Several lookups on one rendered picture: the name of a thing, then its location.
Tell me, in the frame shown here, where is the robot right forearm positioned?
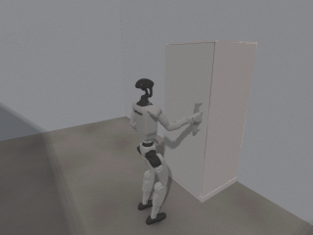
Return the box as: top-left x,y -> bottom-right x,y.
169,116 -> 195,130

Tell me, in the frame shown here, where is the handle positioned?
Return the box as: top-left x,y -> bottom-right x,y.
193,102 -> 202,132

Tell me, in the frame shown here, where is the robot right hand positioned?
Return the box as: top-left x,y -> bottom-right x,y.
191,111 -> 203,123

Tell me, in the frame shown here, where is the robot left upper arm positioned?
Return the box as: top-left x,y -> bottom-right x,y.
129,101 -> 138,128

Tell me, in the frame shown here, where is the fridge door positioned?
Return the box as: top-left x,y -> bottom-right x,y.
163,42 -> 215,196

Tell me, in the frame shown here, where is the robot right thigh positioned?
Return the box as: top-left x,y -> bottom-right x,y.
148,151 -> 168,193

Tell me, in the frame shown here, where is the robot right upper arm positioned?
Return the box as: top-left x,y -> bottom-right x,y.
147,106 -> 174,131

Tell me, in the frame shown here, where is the robot left foot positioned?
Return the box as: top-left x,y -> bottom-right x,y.
138,199 -> 153,211

